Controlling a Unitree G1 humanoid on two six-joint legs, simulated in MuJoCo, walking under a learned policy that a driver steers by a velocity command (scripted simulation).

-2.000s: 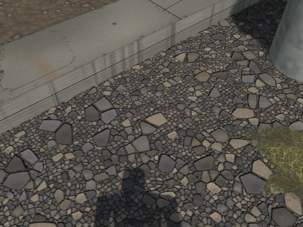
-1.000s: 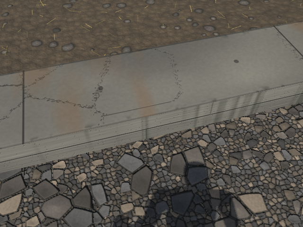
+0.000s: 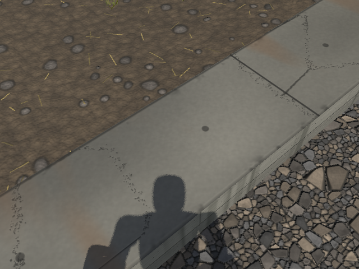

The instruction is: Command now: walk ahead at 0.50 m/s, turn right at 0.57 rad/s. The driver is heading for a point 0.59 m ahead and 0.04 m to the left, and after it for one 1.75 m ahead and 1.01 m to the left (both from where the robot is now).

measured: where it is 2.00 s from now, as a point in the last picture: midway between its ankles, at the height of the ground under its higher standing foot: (105, 74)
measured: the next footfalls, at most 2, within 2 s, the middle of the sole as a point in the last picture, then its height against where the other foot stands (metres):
left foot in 0.56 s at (160, 215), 0.18 m higher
right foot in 1.12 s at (180, 125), level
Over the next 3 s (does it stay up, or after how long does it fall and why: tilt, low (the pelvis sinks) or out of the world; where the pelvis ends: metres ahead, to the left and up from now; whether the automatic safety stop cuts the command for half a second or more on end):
stays up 1.50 0.74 0.19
